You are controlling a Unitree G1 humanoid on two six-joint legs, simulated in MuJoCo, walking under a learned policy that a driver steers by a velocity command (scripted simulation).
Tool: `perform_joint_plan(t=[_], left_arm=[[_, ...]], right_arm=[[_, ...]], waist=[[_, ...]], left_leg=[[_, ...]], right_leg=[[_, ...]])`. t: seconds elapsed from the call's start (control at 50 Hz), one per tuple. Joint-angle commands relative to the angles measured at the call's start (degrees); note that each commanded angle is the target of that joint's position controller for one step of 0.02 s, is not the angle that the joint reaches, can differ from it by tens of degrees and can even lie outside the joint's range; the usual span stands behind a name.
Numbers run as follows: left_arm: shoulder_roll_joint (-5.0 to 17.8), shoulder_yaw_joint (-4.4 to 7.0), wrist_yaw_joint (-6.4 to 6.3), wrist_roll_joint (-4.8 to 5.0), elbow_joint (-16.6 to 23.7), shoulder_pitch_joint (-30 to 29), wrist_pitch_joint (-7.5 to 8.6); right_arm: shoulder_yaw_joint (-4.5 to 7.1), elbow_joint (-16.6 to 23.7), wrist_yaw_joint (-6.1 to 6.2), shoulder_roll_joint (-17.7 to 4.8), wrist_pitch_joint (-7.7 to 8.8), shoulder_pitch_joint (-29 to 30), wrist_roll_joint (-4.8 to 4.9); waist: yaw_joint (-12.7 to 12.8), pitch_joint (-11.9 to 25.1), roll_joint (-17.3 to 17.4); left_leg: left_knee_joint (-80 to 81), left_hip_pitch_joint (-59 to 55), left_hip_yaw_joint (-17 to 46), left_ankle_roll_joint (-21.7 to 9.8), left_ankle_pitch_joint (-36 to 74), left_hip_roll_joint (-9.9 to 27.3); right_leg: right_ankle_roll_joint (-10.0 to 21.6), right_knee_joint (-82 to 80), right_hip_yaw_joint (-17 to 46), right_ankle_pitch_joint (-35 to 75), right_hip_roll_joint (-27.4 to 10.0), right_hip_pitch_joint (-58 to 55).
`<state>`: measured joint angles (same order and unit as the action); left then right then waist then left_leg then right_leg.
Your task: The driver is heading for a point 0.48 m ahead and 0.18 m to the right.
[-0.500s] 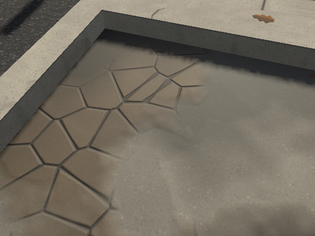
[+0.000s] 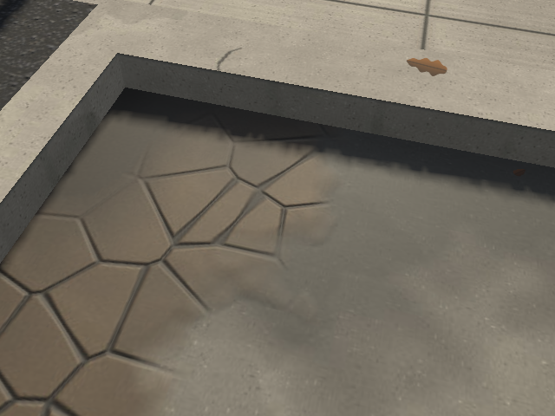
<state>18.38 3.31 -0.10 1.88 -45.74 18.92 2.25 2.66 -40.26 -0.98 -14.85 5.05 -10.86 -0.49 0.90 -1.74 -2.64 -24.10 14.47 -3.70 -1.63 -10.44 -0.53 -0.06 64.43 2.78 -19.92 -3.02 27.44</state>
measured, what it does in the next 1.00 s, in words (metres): walks ahead, turning right: right foot, then left foot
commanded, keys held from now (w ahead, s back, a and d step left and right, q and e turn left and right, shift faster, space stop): w+e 0.50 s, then no key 0.50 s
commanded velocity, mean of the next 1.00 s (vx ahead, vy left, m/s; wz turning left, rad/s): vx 0.35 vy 0.00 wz -0.39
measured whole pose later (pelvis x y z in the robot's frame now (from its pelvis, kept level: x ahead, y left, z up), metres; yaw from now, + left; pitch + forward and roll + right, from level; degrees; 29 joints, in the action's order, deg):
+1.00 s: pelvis +0.45 -0.10 -0.01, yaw -25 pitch +0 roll +0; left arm 16.2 2.5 -1.8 0.2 -44.2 12.7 -3.0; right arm 0.6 -44.2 -1.4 -12.6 1.9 -5.8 -1.3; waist 0.2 -3.3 -1.3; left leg -27.2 22.0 -1.0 -2.3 -5.7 -1.7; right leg -3.7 47.3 4.7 -29.7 -0.2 18.7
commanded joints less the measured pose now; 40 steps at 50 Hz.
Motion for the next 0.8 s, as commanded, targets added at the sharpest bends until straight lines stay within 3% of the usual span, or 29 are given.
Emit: perform_joint_plan(t=[0.02,0.1,0.16,0.26,0.3,0.32,0.34,0.36,0.38,0.4,0.42,0.44,0.46,0.48,0.5,0.56,0.62,0.66,0.7,0.74,0.78,0.8], left_arm=[[2.02,0.93,0.13,-0.27,4.57,0.11,-0.60],[1.01,0.55,0.87,-0.63,6.88,-4.73,-0.58],[0.16,-0.10,2.16,-0.68,8.98,-10.87,-0.11],[1.42,0.09,3.55,-0.70,13.15,-17.57,-0.37],[3.17,1.01,3.66,-0.88,13.81,-15.57,-0.74],[4.95,2.08,3.51,-0.86,12.99,-10.68,-0.99],[7.79,3.87,2.91,-0.64,10.64,-1.56,-1.26],[12.82,5.81,1.65,-0.29,8.65,7.37,-1.98],[18.11,6.07,1.56,0.01,9.77,4.11,-1.27],[12.71,4.52,1.99,-0.34,11.40,5.18,-0.23],[9.97,3.64,2.18,-0.84,10.69,3.45,0.64],[8.84,3.27,2.12,-0.72,10.78,0.34,1.03],[7.29,2.80,1.93,-0.96,11.38,-3.25,1.06],[6.12,2.31,1.63,-1.73,12.37,-5.28,1.14],[6.02,2.27,1.43,-1.90,12.67,-6.11,1.23],[7.11,2.41,0.34,-2.06,11.41,-6.21,1.47],[7.10,2.35,-0.71,-1.53,9.53,-4.67,0.60],[7.03,2.23,-1.11,-1.43,8.04,-2.17,0.03],[6.72,2.02,-1.16,-1.50,6.88,-1.37,-0.21],[6.07,1.78,-1.12,-1.64,6.07,-1.64,-0.31],[5.27,1.50,-1.13,-1.60,5.58,-3.35,-0.51],[4.28,1.18,-1.09,-1.84,5.57,-2.95,-0.45]], right_arm=[[2.03,1.43,0.20,-6.06,1.66,0.39,-0.24],[2.83,-0.76,0.79,-8.19,1.87,-0.49,-0.23],[3.33,-2.01,1.23,-10.20,1.28,-2.21,0.24],[4.28,-4.39,1.31,-12.78,-0.49,-5.79,1.77],[4.77,-4.43,1.57,-14.52,-1.32,-5.53,2.20],[4.92,-4.32,1.72,-15.11,-1.81,-5.18,2.43],[4.51,-4.04,1.91,-14.32,-2.11,-4.70,2.56],[3.23,-3.02,2.04,-11.35,-1.76,-6.31,0.93],[0.78,0.29,1.27,-3.81,-0.27,-10.98,-0.87],[1.55,0.55,0.57,-9.18,1.58,-4.42,1.14],[2.12,2.28,0.23,-11.26,2.51,0.34,2.97],[1.79,2.10,0.62,-10.37,3.01,0.75,2.23],[2.04,1.50,1.03,-10.41,3.02,0.42,0.71],[2.29,1.18,1.01,-10.61,2.47,-0.86,0.27],[2.33,1.08,0.96,-10.32,1.85,-1.50,0.03],[1.71,0.67,1.24,-8.00,0.30,-1.26,-0.63],[0.49,1.46,0.89,-5.27,0.30,3.64,-0.59],[0.26,1.93,0.15,-5.18,0.65,6.81,-0.10],[0.51,2.26,-0.39,-6.10,0.79,8.13,0.09],[1.14,2.29,-0.74,-7.72,1.05,7.74,-0.41],[1.69,1.16,-0.74,-8.47,1.43,4.24,-1.00],[1.98,0.54,-0.43,-9.56,1.74,2.00,-1.59]], waist=[[-0.31,0.38,8.64],[-0.99,-0.98,5.98],[-3.33,-2.45,4.77],[-4.66,-3.93,4.63],[-2.43,-0.88,6.58],[0.67,2.45,7.04],[5.73,7.31,5.93],[8.71,12.71,-1.14],[1.17,17.96,-14.05],[6.03,21.63,-5.95],[6.06,13.28,-3.43],[3.47,8.69,1.05],[1.17,5.99,2.08],[-0.73,5.42,0.62],[-1.52,5.14,0.16],[-2.37,3.21,0.89],[-0.23,3.47,-0.88],[1.89,4.49,-1.62],[2.41,4.43,-2.24],[1.75,4.40,-2.66],[-0.82,4.79,-2.63],[-1.72,6.34,-0.69]], left_leg=[[15.81,-6.54,11.74,-9.46,7.01,15.62],[16.97,-7.93,3.62,-9.40,13.17,14.90],[17.22,-9.17,-1.04,-8.52,14.01,14.79],[13.06,-18.04,-4.54,-6.58,20.04,17.29],[5.48,-20.07,-6.50,-5.26,38.20,17.12],[-2.59,-19.52,-7.71,-4.43,46.43,16.34],[-14.71,-14.54,-9.47,-2.58,46.77,14.19],[-32.81,0.20,-9.60,0.20,26.83,11.47],[-50.95,24.20,-2.28,3.46,-23.41,-0.79],[-55.40,29.59,9.10,2.43,-23.65,0.17],[-53.67,33.32,8.72,1.20,-17.74,2.39],[-48.90,31.20,8.54,0.76,-12.89,4.80],[-44.00,27.49,8.57,1.22,-9.93,6.41],[-41.92,23.62,9.12,1.62,-7.80,7.42],[-40.13,21.67,8.85,2.42,-6.80,7.37],[-33.06,19.15,6.03,5.49,-2.80,6.08],[-19.14,14.30,4.31,5.93,9.90,3.61],[-12.66,11.47,4.26,5.41,17.98,1.88],[-9.09,11.11,5.47,4.33,18.83,1.58],[-6.31,11.27,6.67,2.47,15.39,1.69],[-1.96,7.08,6.01,0.24,15.51,1.24],[0.64,0.75,6.50,-1.11,27.89,2.76]], right_leg=[[-0.92,0.50,2.99,5.81,-4.61,10.10],[-1.32,-10.80,2.75,16.14,-4.57,11.67],[-0.40,-20.24,-0.47,22.13,-3.71,9.73],[2.87,-27.48,-3.90,16.36,-2.15,10.63],[5.15,-28.01,-7.27,10.34,1.39,4.64],[6.66,-28.62,-8.92,8.43,3.95,-2.39],[8.78,-31.90,-9.32,11.36,6.63,-15.76],[12.30,-32.95,2.85,12.46,-0.23,-33.53],[22.84,-40.37,36.51,-0.25,-13.66,-48.71],[22.74,-47.28,43.65,-5.26,-15.95,-49.64],[20.10,-48.31,35.57,-0.92,-14.47,-43.84],[18.33,-48.03,28.95,5.20,-11.92,-35.87],[17.06,-48.40,23.89,11.80,-9.77,-28.85],[16.82,-49.55,21.25,16.47,-8.37,-24.37],[17.14,-50.64,20.14,19.45,-7.70,-21.67],[16.69,-50.09,11.25,41.37,-5.97,-15.42],[12.56,-47.94,4.24,44.61,-1.41,-12.85],[11.20,-47.35,4.88,40.06,-1.75,-14.12],[10.88,-45.97,7.20,36.82,-3.60,-17.01],[10.41,-42.44,9.94,35.98,-5.51,-20.73],[8.97,-36.92,11.09,36.16,-5.00,-22.12],[6.95,-32.09,9.93,35.04,-1.83,-20.98]])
